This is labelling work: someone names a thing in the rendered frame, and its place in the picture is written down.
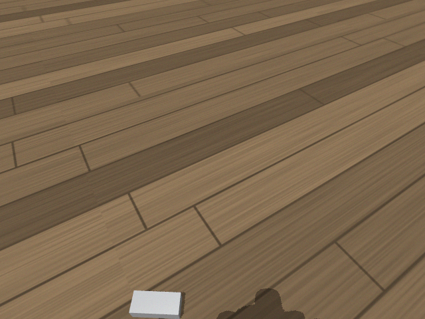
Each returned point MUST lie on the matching carton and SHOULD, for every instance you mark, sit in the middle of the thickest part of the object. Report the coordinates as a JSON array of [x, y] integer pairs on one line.
[[155, 304]]

